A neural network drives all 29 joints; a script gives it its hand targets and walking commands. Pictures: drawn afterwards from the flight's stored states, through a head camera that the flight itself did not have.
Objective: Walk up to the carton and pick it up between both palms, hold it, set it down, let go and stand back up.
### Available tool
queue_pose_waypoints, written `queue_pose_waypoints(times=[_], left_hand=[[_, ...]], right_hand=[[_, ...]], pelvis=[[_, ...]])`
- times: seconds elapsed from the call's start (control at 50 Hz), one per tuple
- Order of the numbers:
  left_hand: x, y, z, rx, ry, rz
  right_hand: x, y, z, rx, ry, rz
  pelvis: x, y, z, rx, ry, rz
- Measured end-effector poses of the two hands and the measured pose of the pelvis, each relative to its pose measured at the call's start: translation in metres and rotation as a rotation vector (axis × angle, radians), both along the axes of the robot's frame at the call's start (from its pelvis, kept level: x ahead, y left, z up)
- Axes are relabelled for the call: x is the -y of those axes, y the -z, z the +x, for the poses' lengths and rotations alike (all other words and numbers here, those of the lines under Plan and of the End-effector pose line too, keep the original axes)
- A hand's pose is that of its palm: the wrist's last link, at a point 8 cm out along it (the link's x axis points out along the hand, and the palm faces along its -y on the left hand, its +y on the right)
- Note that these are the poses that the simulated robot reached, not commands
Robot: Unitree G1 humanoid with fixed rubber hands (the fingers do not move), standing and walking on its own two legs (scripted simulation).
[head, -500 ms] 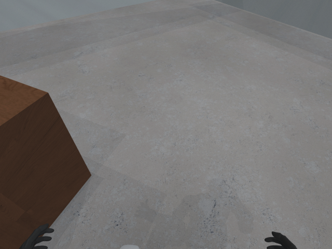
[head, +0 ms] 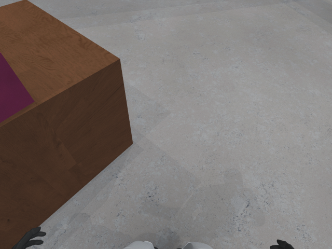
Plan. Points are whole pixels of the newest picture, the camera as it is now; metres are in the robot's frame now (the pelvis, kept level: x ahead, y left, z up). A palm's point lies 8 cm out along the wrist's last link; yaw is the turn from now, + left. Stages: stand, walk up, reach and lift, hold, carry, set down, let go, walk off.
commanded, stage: walk up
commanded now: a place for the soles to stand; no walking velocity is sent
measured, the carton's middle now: out of the picture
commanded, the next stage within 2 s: none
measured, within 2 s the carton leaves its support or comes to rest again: neither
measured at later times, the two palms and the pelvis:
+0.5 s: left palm out of the picture +0.09 +0.43 -0.13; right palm (242, 209) +0.21 -0.19 -0.05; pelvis +0.07 +0.10 -0.02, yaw +16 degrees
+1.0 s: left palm out of the picture +0.11 +0.39 -0.10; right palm (243, 170) +0.33 -0.23 -0.08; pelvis +0.14 +0.04 -0.02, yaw +27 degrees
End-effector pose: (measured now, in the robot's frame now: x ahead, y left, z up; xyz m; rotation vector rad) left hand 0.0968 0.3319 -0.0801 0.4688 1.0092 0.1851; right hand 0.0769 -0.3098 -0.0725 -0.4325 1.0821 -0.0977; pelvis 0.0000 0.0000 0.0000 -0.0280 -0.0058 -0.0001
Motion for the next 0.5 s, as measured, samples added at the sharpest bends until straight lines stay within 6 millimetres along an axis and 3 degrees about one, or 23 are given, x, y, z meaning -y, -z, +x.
queue_pose_waypoints(times=[0.16, 0.26, 0.34, 0.4, 0.46, 0.5], left_hand=[[-0.028, -0.039, -0.013, 0.074, -0.107, 0.086], [-0.049, -0.044, -0.013, 0.085, -0.134, 0.081], [-0.07, -0.025, -0.016, 0.054, -0.16, 0.014], [-0.089, 0.004, -0.016, 0.04, -0.193, -0.05], [-0.102, 0.037, -0.009, 0.053, -0.237, -0.11], [-0.102, 0.047, -0.004, 0.065, -0.267, -0.154]], right_hand=[[-0.031, 0.006, 0.063, 0.057, -0.122, 0.092], [-0.054, 0.004, 0.09, 0.072, -0.175, 0.099], [-0.079, -0.002, 0.112, 0.084, -0.201, 0.059], [-0.099, -0.007, 0.129, 0.114, -0.23, -0.008], [-0.112, -0.007, 0.132, 0.112, -0.23, -0.085], [-0.117, -0.021, 0.134, 0.111, -0.228, -0.13]], pelvis=[[-0.011, -0.009, 0.02, -0.017, -0.108, 0.051], [-0.031, -0.01, 0.032, -0.027, -0.135, 0.06], [-0.055, -0.006, 0.043, -0.034, -0.168, 0.032], [-0.078, 0.007, 0.054, -0.025, -0.2, 0.005], [-0.095, 0.02, 0.065, 0.02, -0.246, 0.037], [-0.099, 0.017, 0.075, 0.035, -0.275, 0.03]])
